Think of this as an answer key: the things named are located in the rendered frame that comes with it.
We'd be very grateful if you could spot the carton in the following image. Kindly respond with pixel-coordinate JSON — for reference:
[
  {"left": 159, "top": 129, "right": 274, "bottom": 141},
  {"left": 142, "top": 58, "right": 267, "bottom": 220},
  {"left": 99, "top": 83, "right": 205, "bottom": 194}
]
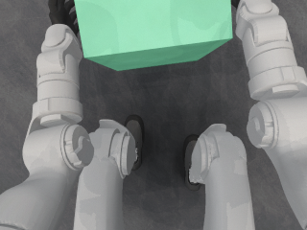
[{"left": 74, "top": 0, "right": 233, "bottom": 71}]

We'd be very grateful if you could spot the right robot shin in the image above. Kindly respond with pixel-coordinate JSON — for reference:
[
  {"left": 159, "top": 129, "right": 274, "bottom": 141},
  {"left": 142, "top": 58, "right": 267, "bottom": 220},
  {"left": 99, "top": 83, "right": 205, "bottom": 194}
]
[{"left": 189, "top": 124, "right": 247, "bottom": 184}]

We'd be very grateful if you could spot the left robot upper arm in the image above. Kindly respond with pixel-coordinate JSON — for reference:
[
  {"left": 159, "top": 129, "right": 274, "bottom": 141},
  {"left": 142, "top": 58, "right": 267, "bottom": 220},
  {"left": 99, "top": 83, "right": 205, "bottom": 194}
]
[{"left": 0, "top": 123, "right": 94, "bottom": 230}]

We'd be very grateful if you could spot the left robot hand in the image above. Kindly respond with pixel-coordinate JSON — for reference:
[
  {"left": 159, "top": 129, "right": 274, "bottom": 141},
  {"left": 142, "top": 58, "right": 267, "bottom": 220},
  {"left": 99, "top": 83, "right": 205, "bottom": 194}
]
[{"left": 48, "top": 0, "right": 80, "bottom": 37}]

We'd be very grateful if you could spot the left robot forearm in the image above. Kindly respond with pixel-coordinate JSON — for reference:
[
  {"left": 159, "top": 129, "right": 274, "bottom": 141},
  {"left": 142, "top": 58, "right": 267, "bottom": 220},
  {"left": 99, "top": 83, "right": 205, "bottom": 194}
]
[{"left": 22, "top": 24, "right": 83, "bottom": 164}]

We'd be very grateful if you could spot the right robot hand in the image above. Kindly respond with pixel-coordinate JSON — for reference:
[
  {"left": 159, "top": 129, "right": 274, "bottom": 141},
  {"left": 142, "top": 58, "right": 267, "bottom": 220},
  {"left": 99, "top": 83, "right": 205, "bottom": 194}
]
[{"left": 230, "top": 0, "right": 240, "bottom": 11}]

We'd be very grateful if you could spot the right robot upper arm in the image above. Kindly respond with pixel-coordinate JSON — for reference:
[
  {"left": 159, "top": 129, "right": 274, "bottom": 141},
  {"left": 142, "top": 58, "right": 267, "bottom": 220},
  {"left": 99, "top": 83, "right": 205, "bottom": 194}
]
[{"left": 247, "top": 96, "right": 307, "bottom": 230}]

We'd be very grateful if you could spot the right robot forearm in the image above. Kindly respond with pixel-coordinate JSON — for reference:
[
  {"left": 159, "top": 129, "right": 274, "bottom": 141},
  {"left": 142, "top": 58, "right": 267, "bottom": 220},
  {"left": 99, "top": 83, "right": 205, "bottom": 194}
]
[{"left": 235, "top": 0, "right": 307, "bottom": 101}]

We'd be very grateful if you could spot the right robot foot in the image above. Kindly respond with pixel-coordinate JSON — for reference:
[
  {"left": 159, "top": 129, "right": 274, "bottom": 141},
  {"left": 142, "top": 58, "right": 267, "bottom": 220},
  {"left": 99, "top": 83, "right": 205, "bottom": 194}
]
[{"left": 182, "top": 134, "right": 201, "bottom": 191}]

